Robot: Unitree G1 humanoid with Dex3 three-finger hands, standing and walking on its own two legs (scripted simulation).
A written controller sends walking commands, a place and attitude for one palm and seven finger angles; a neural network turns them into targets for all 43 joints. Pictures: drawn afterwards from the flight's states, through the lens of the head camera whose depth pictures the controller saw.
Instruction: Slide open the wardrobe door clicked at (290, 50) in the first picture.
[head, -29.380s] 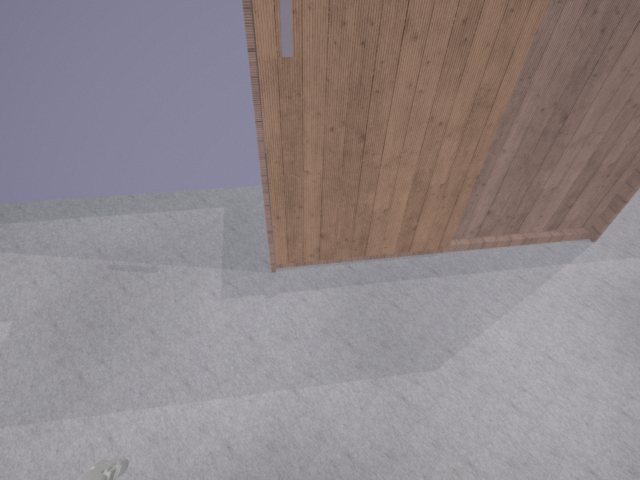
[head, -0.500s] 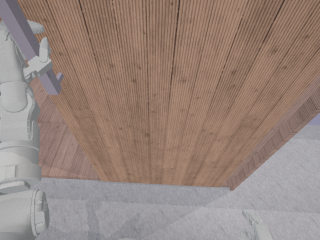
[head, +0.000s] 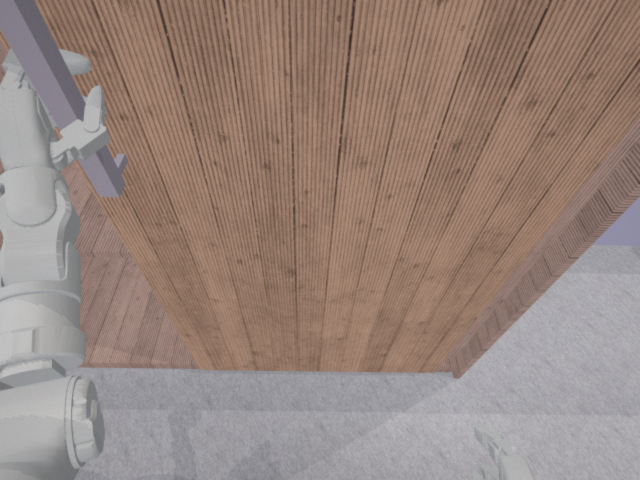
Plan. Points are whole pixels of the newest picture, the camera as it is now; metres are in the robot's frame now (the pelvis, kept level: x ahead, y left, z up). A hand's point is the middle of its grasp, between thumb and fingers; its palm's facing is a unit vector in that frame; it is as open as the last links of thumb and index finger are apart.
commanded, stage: loosen the grip on the handle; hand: left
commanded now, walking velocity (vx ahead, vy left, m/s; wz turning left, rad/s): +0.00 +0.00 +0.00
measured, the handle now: (67, 79) +0.44 +0.31 +0.25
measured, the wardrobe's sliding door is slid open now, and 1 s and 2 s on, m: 0.61 0.61 0.61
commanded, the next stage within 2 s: slip the hand off the handle in 0.54 s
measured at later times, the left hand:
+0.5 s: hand (88, 139) +0.39 +0.29 +0.21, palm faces +0.49 -0.86 -0.15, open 14.6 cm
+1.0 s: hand (25, 138) +0.39 +0.35 +0.20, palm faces +0.55 -0.83 -0.13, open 14.7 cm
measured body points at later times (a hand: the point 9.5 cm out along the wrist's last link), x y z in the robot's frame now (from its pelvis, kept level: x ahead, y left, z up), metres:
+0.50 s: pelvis -0.05 -0.01 -0.01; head -0.02 +0.00 +0.44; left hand +0.36 +0.33 +0.21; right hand -0.02 -0.30 -0.12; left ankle +0.02 +0.10 -0.74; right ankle -0.01 -0.12 -0.74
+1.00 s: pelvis +0.01 +0.00 +0.00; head +0.03 +0.01 +0.44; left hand +0.36 +0.39 +0.21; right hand +0.16 -0.25 -0.09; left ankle +0.02 +0.10 -0.74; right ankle -0.01 -0.12 -0.74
